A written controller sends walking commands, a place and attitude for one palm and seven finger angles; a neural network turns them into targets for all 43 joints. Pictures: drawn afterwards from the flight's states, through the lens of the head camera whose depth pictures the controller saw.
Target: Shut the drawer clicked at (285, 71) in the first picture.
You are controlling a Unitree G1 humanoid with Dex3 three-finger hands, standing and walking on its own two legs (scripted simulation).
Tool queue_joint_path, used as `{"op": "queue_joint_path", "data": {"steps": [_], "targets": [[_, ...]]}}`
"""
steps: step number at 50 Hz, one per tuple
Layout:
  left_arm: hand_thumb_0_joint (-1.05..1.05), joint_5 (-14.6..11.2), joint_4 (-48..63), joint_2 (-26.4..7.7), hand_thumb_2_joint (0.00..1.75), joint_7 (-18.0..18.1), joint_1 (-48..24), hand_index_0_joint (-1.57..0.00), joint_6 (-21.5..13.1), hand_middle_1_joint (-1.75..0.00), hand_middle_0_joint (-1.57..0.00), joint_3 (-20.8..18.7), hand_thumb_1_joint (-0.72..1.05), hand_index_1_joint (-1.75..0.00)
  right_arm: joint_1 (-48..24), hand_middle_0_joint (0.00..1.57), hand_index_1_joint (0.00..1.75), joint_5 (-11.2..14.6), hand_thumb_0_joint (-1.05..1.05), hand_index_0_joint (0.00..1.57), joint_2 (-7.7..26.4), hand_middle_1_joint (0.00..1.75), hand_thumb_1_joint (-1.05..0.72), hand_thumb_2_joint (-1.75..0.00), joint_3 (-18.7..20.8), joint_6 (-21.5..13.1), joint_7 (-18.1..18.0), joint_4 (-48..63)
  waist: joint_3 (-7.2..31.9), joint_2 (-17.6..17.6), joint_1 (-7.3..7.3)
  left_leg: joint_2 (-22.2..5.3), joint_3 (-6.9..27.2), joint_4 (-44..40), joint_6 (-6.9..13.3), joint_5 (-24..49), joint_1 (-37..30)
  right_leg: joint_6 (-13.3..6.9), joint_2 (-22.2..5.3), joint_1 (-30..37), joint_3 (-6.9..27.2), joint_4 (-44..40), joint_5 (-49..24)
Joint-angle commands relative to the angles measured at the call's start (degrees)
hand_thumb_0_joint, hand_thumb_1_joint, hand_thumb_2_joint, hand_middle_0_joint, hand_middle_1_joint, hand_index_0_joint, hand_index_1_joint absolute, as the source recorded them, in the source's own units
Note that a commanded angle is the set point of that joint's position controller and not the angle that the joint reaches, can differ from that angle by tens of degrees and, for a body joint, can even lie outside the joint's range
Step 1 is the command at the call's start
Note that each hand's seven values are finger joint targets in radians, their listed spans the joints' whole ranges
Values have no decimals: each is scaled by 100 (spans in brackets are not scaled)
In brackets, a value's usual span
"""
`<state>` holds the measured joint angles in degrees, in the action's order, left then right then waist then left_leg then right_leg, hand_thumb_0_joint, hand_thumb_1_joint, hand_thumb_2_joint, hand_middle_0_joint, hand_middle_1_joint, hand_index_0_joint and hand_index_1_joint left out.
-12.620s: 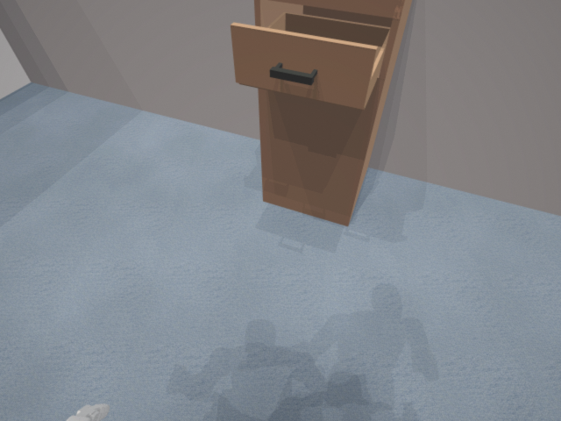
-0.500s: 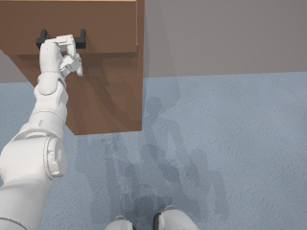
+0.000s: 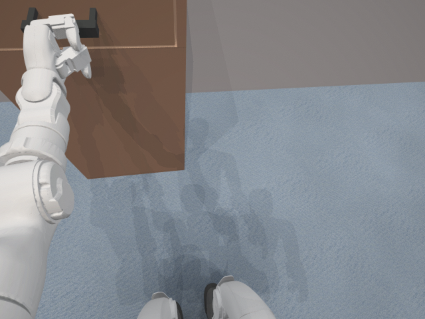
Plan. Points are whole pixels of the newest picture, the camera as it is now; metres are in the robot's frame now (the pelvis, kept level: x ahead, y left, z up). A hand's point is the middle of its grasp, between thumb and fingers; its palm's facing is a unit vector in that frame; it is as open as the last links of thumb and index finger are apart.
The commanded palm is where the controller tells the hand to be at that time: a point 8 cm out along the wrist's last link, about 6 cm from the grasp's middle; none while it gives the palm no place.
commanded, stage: push the drawer shut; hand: left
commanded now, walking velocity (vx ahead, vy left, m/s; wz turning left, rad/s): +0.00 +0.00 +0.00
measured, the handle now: (62, 21) +0.64 +0.17 +0.10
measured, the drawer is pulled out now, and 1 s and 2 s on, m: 0.00 0.00 0.00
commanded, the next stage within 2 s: pull the fist back off the drawer in 0.08 s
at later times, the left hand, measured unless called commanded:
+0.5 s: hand (86, 52) +0.57 +0.13 +0.10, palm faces +0.02 -1.00 -0.03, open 3.2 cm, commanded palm +0.56 +0.16 +0.10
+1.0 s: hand (88, 64) +0.55 +0.13 +0.10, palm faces +0.01 -1.00 -0.02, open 3.3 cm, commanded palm +0.50 +0.18 +0.11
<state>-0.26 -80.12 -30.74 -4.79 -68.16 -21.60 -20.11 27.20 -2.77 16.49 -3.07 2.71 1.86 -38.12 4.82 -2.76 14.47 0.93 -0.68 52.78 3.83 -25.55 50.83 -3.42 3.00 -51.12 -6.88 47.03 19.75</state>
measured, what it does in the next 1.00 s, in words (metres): stands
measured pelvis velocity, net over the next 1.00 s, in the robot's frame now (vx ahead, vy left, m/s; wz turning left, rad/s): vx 0.02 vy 0.01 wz -0.03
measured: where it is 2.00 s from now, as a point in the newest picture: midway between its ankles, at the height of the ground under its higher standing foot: outside the picture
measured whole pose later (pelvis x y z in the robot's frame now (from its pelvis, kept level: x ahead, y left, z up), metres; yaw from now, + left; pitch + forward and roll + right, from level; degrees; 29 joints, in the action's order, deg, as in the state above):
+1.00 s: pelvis +0.02 +0.01 +0.01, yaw -1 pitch +21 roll -3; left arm -3.2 -66.7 -22.2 -3.7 -54.1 -22.2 -18.8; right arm 26.0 -1.5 15.2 -1.6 4.2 3.3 -35.2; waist 6.1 -2.8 10.3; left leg 0.9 -2.5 49.3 4.2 -26.6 43.5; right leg -2.7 3.5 -45.0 -4.4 44.9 20.7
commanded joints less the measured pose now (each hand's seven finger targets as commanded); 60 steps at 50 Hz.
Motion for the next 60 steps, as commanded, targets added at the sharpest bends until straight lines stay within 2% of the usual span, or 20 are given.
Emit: {"op": "queue_joint_path", "data": {"steps": [1,5,7,10,15,16,23,25,30,33,35,38,44,45,46,49,51,54,56,60], "targets": [[0,-26,1423,-1170,90,131,-4018,-140,-332,-160,-140,-3,90,-160,1436,20,30,-54,0,20,1149,30,-90,-90,346,-65,-53,-34,2773,-908,565,-201,694,-369,-156,2220,-2159,217,11,796,668,-467,-1263],[0,-9,1270,-930,90,167,-4247,-140,-312,-160,-140,261,90,-160,1473,20,30,-65,0,20,1187,30,-90,-90,311,-141,-63,-96,2622,-977,746,-244,820,-408,-161,1929,-2209,227,5,362,590,-476,-848],[0,-5,1297,-1202,90,197,-4386,-140,-314,-160,-140,139,90,-160,1486,20,30,-75,0,20,1234,30,-90,-90,293,-186,-86,-94,2664,-1019,762,-241,823,-414,-150,1761,-2089,232,-8,387,602,-471,-713],[0,3,1128,-929,90,186,-4383,-140,-258,-160,-140,355,90,-160,1486,20,30,-72,0,20,1234,30,-90,-90,265,-248,-87,-94,2571,-1086,810,-256,875,-447,-164,1563,-2126,226,-9,165,564,-455,-547],[0,72,1156,-1170,90,215,-4407,-140,-227,-160,-140,194,90,-160,1529,20,30,-94,0,20,1272,30,-90,-90,262,-295,-69,-16,2812,-1053,747,-242,947,-413,-168,1452,-2076,207,-17,199,546,-366,-487],[0,79,1070,-971,90,207,-4380,-140,-194,-160,-140,346,90,-160,1489,20,30,-91,0,20,1250,30,-90,-90,258,-299,-53,-17,2672,-1115,767,-248,960,-418,-178,1353,-2049,207,-23,78,537,-368,-423],[0,118,1202,-941,90,281,-4179,-140,-164,-160,-140,239,90,-160,1518,20,30,-126,0,20,1266,30,-90,-90,299,-304,21,22,2757,-1040,650,-288,1101,-411,-221,1404,-2214,194,-34,8,487,-280,-465],[0,92,1417,-799,90,254,-4080,-140,-205,-160,-140,308,90,-160,1522,20,30,-128,0,20,1261,30,-90,-90,330,-287,48,44,2968,-1211,574,-325,1171,-396,-284,1712,-2576,178,-31,-73,469,-237,-607],[0,-26,1594,-530,90,196,-3352,-140,-205,-160,-140,358,90,-160,1465,20,30,-91,0,20,1206,30,-90,-90,360,-228,112,101,3012,-1122,341,-327,1075,-445,-335,2235,-2763,162,16,260,446,-265,-882],[0,-116,1572,-653,90,171,-2812,-140,-160,-160,-140,133,90,-160,1407,20,30,-47,0,20,1184,30,-90,-90,380,-181,110,164,2817,-637,220,-264,830,-490,-227,2136,-2363,176,37,750,492,-371,-1020],[0,-168,1857,-927,90,167,-2444,-140,-214,-160,-140,-171,90,-160,1389,20,30,-35,0,20,1160,30,-90,-90,388,-145,105,269,3021,-778,-27,-219,684,-523,-237,2500,-2408,149,47,1148,524,-339,-1408],[0,-193,2107,-876,90,147,-1675,-140,-289,-160,-140,-247,90,-160,1274,20,30,17,0,20,1063,30,-90,-90,423,-75,120,427,3033,-496,-258,-184,494,-548,-212,2888,-2244,159,55,1719,579,-326,-2001],[0,-337,2711,-503,90,114,-1483,-140,-437,-160,-140,-76,90,-160,1148,20,30,89,0,20,970,30,-90,-90,523,83,106,496,3014,-410,-276,-235,458,-546,-241,3738,-2721,186,62,1839,600,-339,-2612],[0,-344,2733,-348,90,97,-1580,-140,-454,-160,-140,69,90,-160,1126,20,30,101,0,20,929,30,-90,-90,519,97,106,450,2952,-571,-243,-242,467,-565,-280,3892,-2829,197,54,1783,603,-351,-2663],[0,-344,2662,-361,90,95,-1366,-140,-451,-160,-140,2,90,-160,1118,20,30,106,0,20,927,30,-90,-90,540,106,110,428,2937,-580,-322,-252,483,-549,-302,4000,-2889,194,53,1741,594,-345,-2647],[0,-380,2746,-111,90,74,-1447,-140,-492,-160,-140,198,90,-160,1057,20,30,112,0,20,906,30,-90,-90,559,116,98,370,2863,-504,-253,-265,505,-533,-312,4186,-3053,203,44,1647,590,-356,-2679],[0,-463,3024,-260,90,22,-671,-140,-479,-160,-140,-33,90,-160,961,20,30,149,0,20,888,30,-90,-90,579,119,111,510,3299,-517,-575,-241,451,-598,-345,4504,-3214,186,28,2090,603,-348,-2951],[0,-639,3762,-47,90,-113,369,-140,-361,-160,-140,81,90,-160,736,20,30,240,0,20,806,30,-90,-90,591,88,131,762,3460,-285,-831,-219,338,-749,-266,4811,-3194,170,-3,2773,661,-400,-3576],[0,-757,4193,8,90,-188,1070,-140,-161,-160,-140,114,90,-160,502,20,30,346,0,20,757,30,-90,-90,584,74,118,905,3181,-131,-987,-211,235,-951,-205,4559,-2987,173,-40,3156,693,-518,-3712],[0,-996,5087,339,90,-247,1437,-140,188,-160,-140,382,90,-160,-18,20,30,494,0,20,713,30,-90,-90,550,9,-5,1115,2442,125,-944,-143,93,-1275,-105,3593,-2978,214,-36,3350,683,-884,-3281]]}}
